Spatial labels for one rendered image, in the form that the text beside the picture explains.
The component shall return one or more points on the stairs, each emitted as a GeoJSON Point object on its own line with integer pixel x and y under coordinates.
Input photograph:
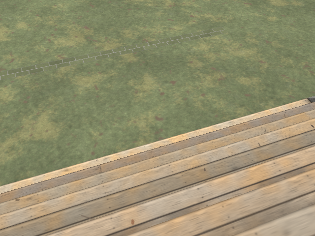
{"type": "Point", "coordinates": [219, 180]}

